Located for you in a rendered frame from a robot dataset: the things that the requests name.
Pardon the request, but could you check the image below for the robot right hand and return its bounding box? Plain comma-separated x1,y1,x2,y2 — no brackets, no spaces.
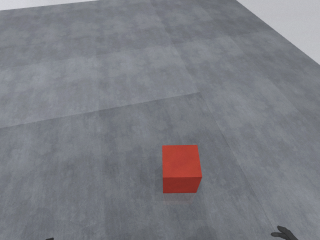
271,225,298,240

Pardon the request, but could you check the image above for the carton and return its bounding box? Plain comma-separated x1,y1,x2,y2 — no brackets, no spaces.
162,145,202,194

